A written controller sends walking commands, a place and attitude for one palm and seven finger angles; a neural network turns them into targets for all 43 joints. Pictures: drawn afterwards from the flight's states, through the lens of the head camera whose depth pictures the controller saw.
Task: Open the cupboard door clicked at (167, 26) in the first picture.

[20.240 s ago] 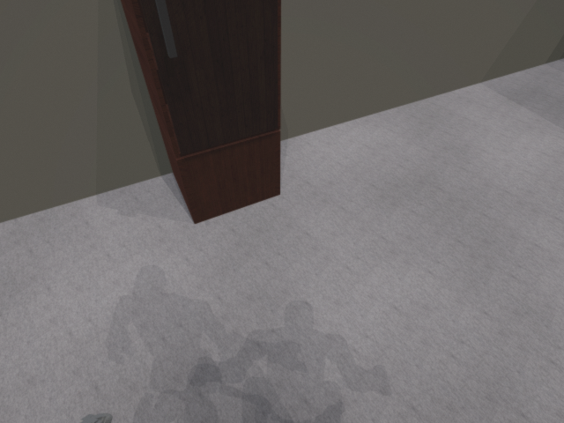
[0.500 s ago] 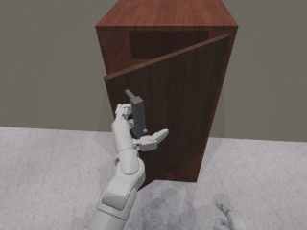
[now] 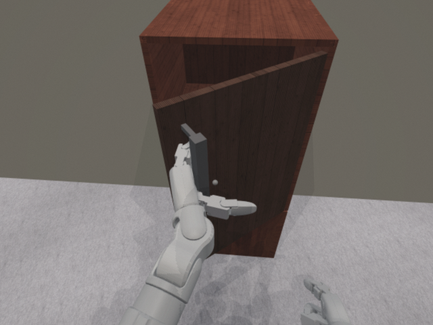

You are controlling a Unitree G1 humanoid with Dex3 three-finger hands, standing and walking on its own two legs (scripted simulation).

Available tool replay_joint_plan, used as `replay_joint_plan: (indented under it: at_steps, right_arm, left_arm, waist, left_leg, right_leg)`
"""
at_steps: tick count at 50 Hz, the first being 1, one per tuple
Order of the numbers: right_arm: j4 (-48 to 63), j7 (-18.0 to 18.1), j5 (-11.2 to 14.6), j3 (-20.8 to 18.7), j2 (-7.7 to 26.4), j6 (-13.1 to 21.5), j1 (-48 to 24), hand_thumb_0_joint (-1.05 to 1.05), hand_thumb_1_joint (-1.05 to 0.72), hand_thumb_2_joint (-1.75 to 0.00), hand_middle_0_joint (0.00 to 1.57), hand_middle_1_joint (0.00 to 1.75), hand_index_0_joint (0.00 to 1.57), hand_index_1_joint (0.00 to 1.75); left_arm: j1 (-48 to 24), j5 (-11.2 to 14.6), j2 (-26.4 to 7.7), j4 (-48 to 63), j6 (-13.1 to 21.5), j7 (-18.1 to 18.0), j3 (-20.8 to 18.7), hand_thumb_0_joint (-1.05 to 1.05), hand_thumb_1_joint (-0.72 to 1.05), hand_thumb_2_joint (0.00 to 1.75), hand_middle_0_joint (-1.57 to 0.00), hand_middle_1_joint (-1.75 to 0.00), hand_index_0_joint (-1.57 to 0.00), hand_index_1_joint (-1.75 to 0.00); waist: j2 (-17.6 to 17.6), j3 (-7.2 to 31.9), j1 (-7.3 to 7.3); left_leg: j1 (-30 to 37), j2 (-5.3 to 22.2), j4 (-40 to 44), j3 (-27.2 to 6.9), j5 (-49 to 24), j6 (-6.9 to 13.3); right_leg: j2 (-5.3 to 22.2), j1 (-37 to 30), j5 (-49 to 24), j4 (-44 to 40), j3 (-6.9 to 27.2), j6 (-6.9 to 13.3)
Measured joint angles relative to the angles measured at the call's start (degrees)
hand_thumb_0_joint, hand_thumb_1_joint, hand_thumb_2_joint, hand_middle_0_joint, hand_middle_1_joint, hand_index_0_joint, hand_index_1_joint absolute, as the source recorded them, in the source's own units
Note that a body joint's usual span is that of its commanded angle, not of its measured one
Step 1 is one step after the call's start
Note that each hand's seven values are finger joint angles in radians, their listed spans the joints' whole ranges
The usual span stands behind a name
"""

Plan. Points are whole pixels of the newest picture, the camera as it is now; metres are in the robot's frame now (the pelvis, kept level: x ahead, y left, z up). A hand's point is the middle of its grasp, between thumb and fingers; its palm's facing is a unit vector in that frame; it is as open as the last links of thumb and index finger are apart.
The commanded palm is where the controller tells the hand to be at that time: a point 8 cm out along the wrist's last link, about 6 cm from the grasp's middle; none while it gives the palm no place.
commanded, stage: slide the hand sideways off the handle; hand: left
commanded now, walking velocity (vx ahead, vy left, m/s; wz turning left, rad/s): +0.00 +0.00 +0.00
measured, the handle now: (194, 165) +0.38 +0.08 +0.12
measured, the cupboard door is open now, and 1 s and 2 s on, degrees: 38 40 40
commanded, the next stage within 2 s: draw the hand back to the body in 1.20 s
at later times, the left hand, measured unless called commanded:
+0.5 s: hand (209, 203) +0.29 +0.04 +0.12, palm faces -0.09 -1.00 +0.00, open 16.3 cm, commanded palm +0.26 +0.10 +0.12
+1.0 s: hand (175, 224) +0.25 +0.09 +0.12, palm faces -0.01 -1.00 -0.03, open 16.3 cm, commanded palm +0.21 +0.15 +0.12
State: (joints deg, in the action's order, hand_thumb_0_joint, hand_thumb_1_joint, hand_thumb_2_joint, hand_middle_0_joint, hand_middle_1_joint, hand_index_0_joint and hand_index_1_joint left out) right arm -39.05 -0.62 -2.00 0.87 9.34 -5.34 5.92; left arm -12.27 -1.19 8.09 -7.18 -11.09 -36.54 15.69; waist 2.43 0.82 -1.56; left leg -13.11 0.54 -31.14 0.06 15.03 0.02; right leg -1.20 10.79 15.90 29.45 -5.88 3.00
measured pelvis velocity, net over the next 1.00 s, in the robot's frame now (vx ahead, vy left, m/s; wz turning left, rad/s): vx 0.02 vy -0.01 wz -0.02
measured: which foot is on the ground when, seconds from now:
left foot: down 0.00-1.00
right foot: down 0.00-1.00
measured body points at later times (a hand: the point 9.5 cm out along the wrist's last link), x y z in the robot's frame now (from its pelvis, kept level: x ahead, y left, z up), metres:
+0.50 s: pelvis +0.00 +0.01 +0.00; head -0.02 -0.01 +0.45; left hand +0.28 +0.10 +0.13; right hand +0.17 -0.20 -0.09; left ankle +0.02 +0.12 -0.73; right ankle +0.01 -0.08 -0.73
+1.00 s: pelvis +0.02 -0.01 +0.00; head -0.01 -0.03 +0.45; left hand +0.24 +0.15 +0.12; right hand +0.22 -0.21 -0.07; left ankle +0.02 +0.12 -0.73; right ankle +0.01 -0.08 -0.73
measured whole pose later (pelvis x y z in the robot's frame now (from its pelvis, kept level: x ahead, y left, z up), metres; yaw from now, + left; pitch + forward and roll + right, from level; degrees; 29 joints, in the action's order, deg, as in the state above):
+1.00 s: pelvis +0.02 -0.01 +0.00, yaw -1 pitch -3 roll +0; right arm -29.1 1.1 0.9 3.9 11.5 -0.6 10.3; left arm 19.3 6.6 -6.5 20.5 -5.2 -0.8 5.8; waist 2.8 1.8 -2.3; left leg -10.9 1.1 -30.9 1.0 17.1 -0.6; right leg -1.8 9.7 18.4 30.8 -4.8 3.5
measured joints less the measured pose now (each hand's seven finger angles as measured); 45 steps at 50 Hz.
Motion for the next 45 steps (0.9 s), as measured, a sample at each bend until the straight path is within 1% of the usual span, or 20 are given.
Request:
replay_joint_plan:
  at_steps: [1, 2, 3, 5, 7, 8, 9, 11, 12, 14, 17, 20, 24, 27, 30, 36, 41, 45]
  right_arm:
    - [0.14, -0.08, 0.03, 0.07, -0.10, -0.10, -0.19, 0.01, -0.90, -0.90, 0.20, 0.30, 0.20, 0.30]
    - [0.51, -0.20, 0.07, 0.32, -0.17, -0.28, -0.26, 0.01, -0.90, -0.90, 0.20, 0.30, 0.20, 0.30]
    - [1.24, -0.15, 0.32, 0.62, -0.20, -0.57, -0.02, 0.01, -0.90, -0.90, 0.20, 0.30, 0.20, 0.30]
    - [3.01, 0.55, 0.94, 1.24, -0.02, -1.00, 0.84, 0.01, -0.90, -0.90, 0.20, 0.30, 0.20, 0.30]
    - [4.30, 1.53, 1.75, 1.73, 0.44, -0.85, 1.80, 0.01, -0.90, -0.90, 0.20, 0.30, 0.20, 0.30]
    - [4.66, 1.95, 2.18, 1.94, 0.73, -0.55, 2.22, 0.01, -0.90, -0.90, 0.20, 0.30, 0.20, 0.30]
    - [4.82, 2.27, 2.62, 2.10, 1.00, -0.15, 2.58, 0.01, -0.90, -0.90, 0.20, 0.30, 0.20, 0.30]
    - [4.78, 2.55, 3.23, 2.41, 1.39, 0.74, 3.11, 0.01, -0.90, -0.90, 0.20, 0.30, 0.20, 0.30]
    - [4.75, 2.49, 3.38, 2.48, 1.47, 1.15, 3.37, 0.01, -0.90, -0.90, 0.20, 0.30, 0.20, 0.30]
    - [4.90, 1.98, 3.44, 2.45, 1.45, 1.89, 3.99, 0.01, -0.90, -0.90, 0.20, 0.30, 0.20, 0.30]
    - [5.54, 0.92, 3.29, 2.49, 1.25, 2.35, 4.86, 0.01, -0.90, -0.90, 0.20, 0.30, 0.20, 0.30]
    - [6.18, 0.31, 3.08, 2.64, 0.99, 2.10, 5.32, 0.01, -0.90, -0.90, 0.20, 0.30, 0.20, 0.30]
    - [7.02, 0.14, 2.97, 2.58, 1.03, 1.44, 5.48, 0.01, -0.90, -0.90, 0.20, 0.30, 0.20, 0.30]
    - [7.21, 0.55, 2.88, 2.64, 1.30, 1.02, 5.06, 0.01, -0.90, -0.90, 0.20, 0.30, 0.20, 0.30]
    - [7.47, 0.89, 2.85, 2.56, 1.56, 1.07, 4.50, 0.01, -0.90, -0.90, 0.20, 0.30, 0.20, 0.30]
    - [8.59, 0.99, 2.79, 2.46, 1.80, 1.78, 3.78, 0.01, -0.90, -0.90, 0.20, 0.30, 0.20, 0.30]
    - [9.45, 1.12, 2.76, 2.67, 1.83, 2.34, 3.53, 0.01, -0.90, -0.90, 0.20, 0.30, 0.20, 0.30]
    - [9.88, 1.30, 2.80, 2.84, 1.92, 3.24, 3.68, 0.01, -0.90, -0.90, 0.20, 0.30, 0.20, 0.30]
  left_arm:
    - [-0.03, -0.04, 0.01, -0.04, -0.03, 0.13, 0.03, -0.02, -0.50, 0.30, -0.37, -0.59, -0.35, -0.65]
    - [0.38, -0.87, -0.26, 0.27, 0.18, 1.53, -0.03, -0.02, -0.50, 0.30, -0.37, -0.58, -0.35, -0.63]
    - [1.09, -1.39, -0.95, 0.73, 1.06, 4.59, -0.33, -0.02, -0.50, 0.30, -0.37, -0.56, -0.33, -0.61]
    - [1.99, -0.75, -3.94, 1.08, 4.07, 13.27, -0.84, -0.02, -0.50, 0.30, -0.34, -0.51, -0.27, -0.56]
    - [1.88, 1.26, -7.67, 0.61, 6.42, 21.46, -1.18, -0.02, -0.50, 0.30, -0.30, -0.46, -0.22, -0.50]
    - [1.56, 2.65, -9.10, 0.18, 7.04, 24.54, -1.33, -0.02, -0.50, 0.30, -0.28, -0.44, -0.20, -0.47]
    - [1.20, 4.17, -9.97, -0.35, 7.33, 26.77, -1.55, -0.02, -0.50, 0.30, -0.26, -0.42, -0.18, -0.45]
    - [0.76, 6.82, -10.19, -1.20, 7.18, 29.13, -2.17, -0.02, -0.50, 0.30, -0.23, -0.38, -0.16, -0.41]
    - [0.97, 7.55, -9.80, -1.07, 6.97, 29.36, -2.49, -0.02, -0.50, 0.30, -0.22, -0.37, -0.16, -0.40]
    - [2.00, 7.63, -8.84, -0.09, 6.42, 28.96, -2.99, -0.02, -0.51, 0.30, -0.20, -0.35, -0.17, -0.39]
    - [4.85, 6.61, -7.69, 2.59, 6.16, 27.80, -2.93, -0.02, -0.50, 0.30, -0.19, -0.36, -0.18, -0.37]
    - [8.27, 5.59, -7.38, 5.99, 6.37, 27.13, -2.72, -0.02, -0.50, 0.30, -0.18, -0.36, -0.18, -0.35]
    - [12.42, 4.38, -8.20, 10.80, 6.15, 26.89, -2.14, -0.02, -0.50, 0.30, -0.16, -0.33, -0.16, -0.33]
    - [14.40, 4.25, -9.20, 13.19, 5.33, 27.25, -2.24, -0.02, -0.50, 0.30, -0.15, -0.32, -0.16, -0.32]
    - [16.07, 4.60, -10.08, 15.28, 4.63, 27.81, -2.69, -0.02, -0.50, 0.30, -0.16, -0.31, -0.15, -0.31]
    - [20.77, 4.99, -10.82, 20.09, 4.55, 29.26, -3.73, -0.02, -0.50, 0.30, -0.16, -0.31, -0.15, -0.30]
    - [24.95, 5.46, -11.91, 23.31, 4.71, 31.18, -5.12, -0.02, -0.50, 0.30, -0.15, -0.30, -0.15, -0.30]
    - [27.87, 6.32, -13.00, 25.41, 5.04, 33.03, -6.67, -0.02, -0.50, 0.30, -0.15, -0.30, -0.15, -0.30]
  waist:
    - [-0.04, 0.05, -0.06]
    - [-0.31, -0.10, -0.04]
    - [-0.69, -0.24, -0.10]
    - [-1.06, -0.65, -0.35]
    - [-0.77, -0.93, -0.49]
    - [-0.47, -0.99, -0.49]
    - [-0.15, -0.99, -0.47]
    - [0.26, -0.86, -0.31]
    - [0.34, -0.72, -0.23]
    - [0.32, -0.31, -0.11]
    - [0.12, 0.24, 0.24]
    - [-0.27, 0.36, 0.57]
    - [-0.40, -0.01, 0.70]
    - [-0.39, -0.41, 0.61]
    - [-0.25, -0.66, 0.45]
    - [-0.02, -0.30, 0.07]
    - [0.24, 0.18, -0.26]
    - [0.38, 0.48, -0.52]
  left_leg:
    - [-0.05, -0.03, -0.06, 0.02, 0.03, 0.03]
    - [0.07, -0.23, 0.09, 0.08, -0.04, 0.11]
    - [0.16, -0.52, 0.35, 0.12, -0.21, 0.20]
    - [0.31, -0.95, 0.61, 0.12, -0.50, 0.39]
    - [0.40, -1.15, 0.42, 0.05, -0.50, 0.53]
    - [0.43, -1.19, 0.26, 0.02, -0.44, 0.59]
    - [0.47, -1.21, 0.14, 0.01, -0.36, 0.64]
    - [0.51, -1.25, 0.07, 0.14, -0.30, 0.76]
    - [0.50, -1.27, 0.12, 0.30, -0.30, 0.82]
    - [0.50, -1.27, 0.29, 0.74, -0.31, 0.92]
    - [0.64, -1.16, 0.50, 1.50, -0.16, 0.99]
    - [1.11, -0.83, 0.68, 2.16, 0.12, 0.94]
    - [1.75, -0.36, 0.75, 2.48, 0.46, 0.78]
    - [2.14, -0.14, 0.93, 2.34, 0.53, 0.65]
    - [2.34, 0.01, 1.14, 2.13, 0.54, 0.50]
    - [2.46, 0.04, 1.38, 1.86, 0.79, 0.22]
    - [2.55, 0.17, 1.16, 1.56, 1.25, -0.05]
    - [2.49, 0.30, 0.77, 1.28, 1.66, -0.30]
  right_leg:
    - [0.04, 0.06, 0.03, 0.07, 0.02, -0.03]
    - [0.24, 0.13, 0.12, 0.34, 0.07, -0.08]
    - [0.55, 0.31, 0.28, 0.72, 0.09, -0.12]
    - [1.01, 0.50, 0.55, 1.36, 0.07, -0.21]
    - [1.22, 0.40, 0.69, 1.66, 0.00, -0.31]
    - [1.25, 0.28, 0.69, 1.66, -0.03, -0.39]
    - [1.27, 0.15, 0.65, 1.60, -0.04, -0.47]
    - [1.32, 0.07, 0.52, 1.48, 0.09, -0.67]
    - [1.34, 0.15, 0.46, 1.46, 0.25, -0.75]
    - [1.36, 0.41, 0.40, 1.52, 0.70, -0.86]
    - [1.26, 0.73, 0.47, 1.69, 1.47, -0.93]
    - [0.93, 0.60, 0.55, 1.62, 2.15, -0.88]
    - [0.44, -0.07, 0.54, 1.17, 2.50, -0.72]
    - [0.19, -0.65, 0.45, 0.61, 2.37, -0.61]
    - [0.02, -1.02, 0.37, 0.13, 2.18, -0.49]
    - [-0.04, -1.08, 0.88, 0.19, 1.94, -0.24]
    - [-0.17, -1.21, 1.51, 0.49, 1.67, -0.01]
    - [-0.30, -1.22, 2.01, 0.89, 1.40, 0.22]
